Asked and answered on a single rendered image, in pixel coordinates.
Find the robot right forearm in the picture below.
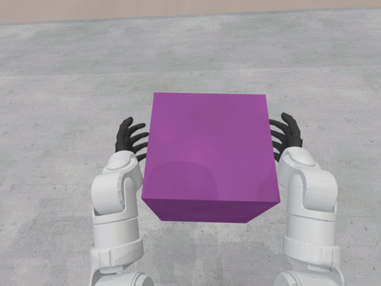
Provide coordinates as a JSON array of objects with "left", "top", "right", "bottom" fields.
[{"left": 277, "top": 147, "right": 345, "bottom": 286}]

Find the carton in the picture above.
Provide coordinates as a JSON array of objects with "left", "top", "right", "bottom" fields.
[{"left": 141, "top": 92, "right": 280, "bottom": 223}]

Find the robot left hand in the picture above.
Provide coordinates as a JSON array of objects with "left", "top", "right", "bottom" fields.
[{"left": 115, "top": 117, "right": 149, "bottom": 162}]

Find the right robot upper arm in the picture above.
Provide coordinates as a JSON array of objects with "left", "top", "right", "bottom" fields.
[{"left": 273, "top": 270, "right": 339, "bottom": 286}]

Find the robot left forearm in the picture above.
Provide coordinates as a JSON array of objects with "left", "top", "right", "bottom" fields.
[{"left": 89, "top": 151, "right": 144, "bottom": 286}]

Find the robot right hand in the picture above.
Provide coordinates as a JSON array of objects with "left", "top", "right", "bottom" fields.
[{"left": 269, "top": 113, "right": 302, "bottom": 162}]

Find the left robot upper arm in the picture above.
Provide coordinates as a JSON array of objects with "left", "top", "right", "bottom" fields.
[{"left": 95, "top": 272, "right": 154, "bottom": 286}]

